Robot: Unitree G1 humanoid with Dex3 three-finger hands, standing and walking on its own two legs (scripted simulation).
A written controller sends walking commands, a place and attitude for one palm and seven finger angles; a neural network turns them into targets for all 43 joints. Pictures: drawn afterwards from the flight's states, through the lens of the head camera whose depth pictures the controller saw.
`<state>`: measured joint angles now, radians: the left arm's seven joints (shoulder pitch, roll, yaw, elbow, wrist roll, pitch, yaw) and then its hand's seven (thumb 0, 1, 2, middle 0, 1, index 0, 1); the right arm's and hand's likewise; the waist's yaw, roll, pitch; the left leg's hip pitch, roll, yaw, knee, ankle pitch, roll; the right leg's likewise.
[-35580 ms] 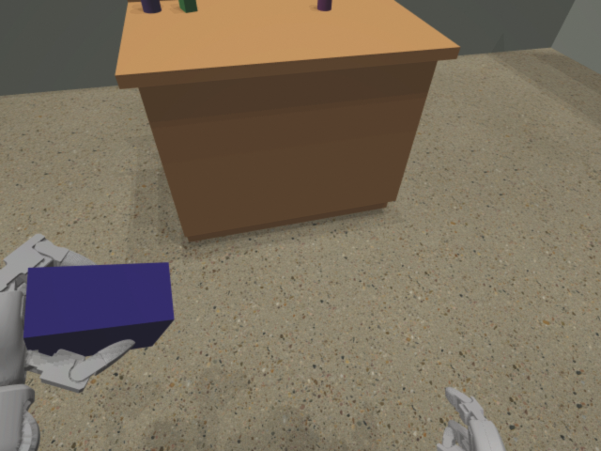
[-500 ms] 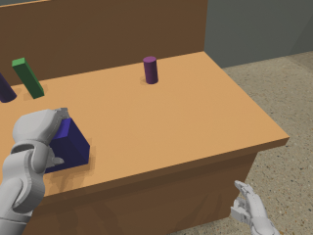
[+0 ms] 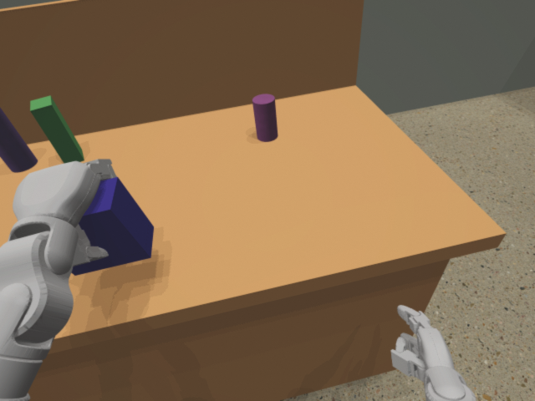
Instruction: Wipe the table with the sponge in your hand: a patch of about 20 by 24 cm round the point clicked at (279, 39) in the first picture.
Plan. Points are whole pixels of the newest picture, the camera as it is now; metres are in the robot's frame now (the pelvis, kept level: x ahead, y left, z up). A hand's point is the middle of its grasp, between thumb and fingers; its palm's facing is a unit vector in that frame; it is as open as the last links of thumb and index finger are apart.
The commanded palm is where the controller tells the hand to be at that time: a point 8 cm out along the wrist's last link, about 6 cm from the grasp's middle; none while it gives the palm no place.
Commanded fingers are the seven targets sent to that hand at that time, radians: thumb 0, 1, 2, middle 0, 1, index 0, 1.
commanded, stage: lift the sponge slowly off the table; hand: left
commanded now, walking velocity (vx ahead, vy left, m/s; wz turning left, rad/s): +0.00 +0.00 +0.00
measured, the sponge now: (102, 236) +0.26 +0.30 +0.15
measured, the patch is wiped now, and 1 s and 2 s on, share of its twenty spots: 1.00 1.00 1.00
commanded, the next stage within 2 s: bring the sponge back beside the body in 0.36 s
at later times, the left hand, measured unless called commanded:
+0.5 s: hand (88, 199) +0.27 +0.30 +0.21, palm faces +0.18 -0.08 -0.98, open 10.1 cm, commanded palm +0.22 +0.30 +0.29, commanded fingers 0.00 0.10 1.30 -1.20 -1.60 -1.20 -1.60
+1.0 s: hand (85, 217) +0.25 +0.28 +0.20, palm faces +0.20 -0.09 -0.98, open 10.1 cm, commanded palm +0.19 +0.29 +0.28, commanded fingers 0.00 0.10 1.30 -1.20 -1.60 -1.20 -1.60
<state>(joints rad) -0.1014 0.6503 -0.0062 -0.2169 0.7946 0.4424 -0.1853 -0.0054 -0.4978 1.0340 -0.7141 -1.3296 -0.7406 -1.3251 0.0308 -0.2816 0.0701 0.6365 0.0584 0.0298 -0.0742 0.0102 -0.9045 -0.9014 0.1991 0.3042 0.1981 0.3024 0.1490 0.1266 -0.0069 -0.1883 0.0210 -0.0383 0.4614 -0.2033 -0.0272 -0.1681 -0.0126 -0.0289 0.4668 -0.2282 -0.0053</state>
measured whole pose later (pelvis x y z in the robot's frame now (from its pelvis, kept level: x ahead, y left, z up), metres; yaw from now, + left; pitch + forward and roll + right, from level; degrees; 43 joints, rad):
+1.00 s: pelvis +0.00 +0.00 +0.00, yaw -1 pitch -4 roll +0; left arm -0.01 0.66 0.04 -0.39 0.75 0.48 -0.20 0.00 -0.50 1.03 -0.72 -1.33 -0.74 -1.32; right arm 0.03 -0.28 0.08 0.61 0.06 0.04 -0.07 0.01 -0.90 -0.90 0.20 0.30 0.19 0.30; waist 0.16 0.13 -0.01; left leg -0.19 0.02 -0.03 0.47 -0.21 -0.03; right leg -0.17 -0.01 -0.02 0.48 -0.24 -0.01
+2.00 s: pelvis -0.01 +0.00 +0.00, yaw -2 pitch -6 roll +0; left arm 0.19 0.65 0.08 -0.53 0.72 0.45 -0.13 0.00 -0.50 1.04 -0.72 -1.33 -0.74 -1.32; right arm 0.03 -0.26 0.08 0.60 0.05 0.01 -0.07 0.01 -0.90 -0.90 0.20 0.30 0.20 0.30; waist 0.17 0.12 0.00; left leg -0.16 0.03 -0.02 0.48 -0.21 -0.03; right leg -0.15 0.00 0.00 0.48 -0.22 -0.01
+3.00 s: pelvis -0.06 +0.01 -0.02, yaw -1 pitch +2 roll -2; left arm 0.30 0.45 0.50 -0.64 -0.06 -0.21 0.16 -0.01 -0.51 1.04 -0.72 -1.33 -0.75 -1.32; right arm 0.19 -0.22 0.03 0.56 0.02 -0.08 -0.06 0.01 -0.90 -0.90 0.20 0.30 0.20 0.30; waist 0.01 0.01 -0.02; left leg -0.47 0.02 -0.03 0.68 -0.25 0.00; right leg -0.45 0.01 -0.02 0.59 -0.17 0.01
